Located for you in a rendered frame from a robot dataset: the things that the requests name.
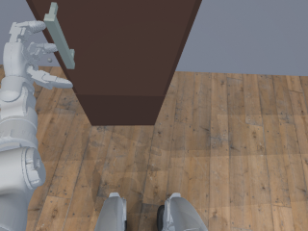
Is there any cupboard door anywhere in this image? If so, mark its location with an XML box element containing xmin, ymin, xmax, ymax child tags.
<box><xmin>32</xmin><ymin>0</ymin><xmax>195</xmax><ymax>96</ymax></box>

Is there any left robot hand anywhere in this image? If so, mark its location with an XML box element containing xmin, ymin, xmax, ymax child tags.
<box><xmin>3</xmin><ymin>20</ymin><xmax>73</xmax><ymax>90</ymax></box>

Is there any left robot forearm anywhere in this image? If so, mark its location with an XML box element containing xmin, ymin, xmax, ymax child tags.
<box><xmin>0</xmin><ymin>76</ymin><xmax>39</xmax><ymax>152</ymax></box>

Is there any left robot thigh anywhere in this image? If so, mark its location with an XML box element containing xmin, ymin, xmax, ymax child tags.
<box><xmin>94</xmin><ymin>196</ymin><xmax>127</xmax><ymax>231</ymax></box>

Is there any handle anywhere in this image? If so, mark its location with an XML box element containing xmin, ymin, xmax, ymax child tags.
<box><xmin>43</xmin><ymin>2</ymin><xmax>75</xmax><ymax>69</ymax></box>

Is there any robot left upper arm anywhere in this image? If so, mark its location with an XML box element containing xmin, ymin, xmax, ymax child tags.
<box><xmin>0</xmin><ymin>146</ymin><xmax>46</xmax><ymax>231</ymax></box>

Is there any right robot shin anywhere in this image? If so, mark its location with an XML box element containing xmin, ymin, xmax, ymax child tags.
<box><xmin>162</xmin><ymin>192</ymin><xmax>181</xmax><ymax>231</ymax></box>

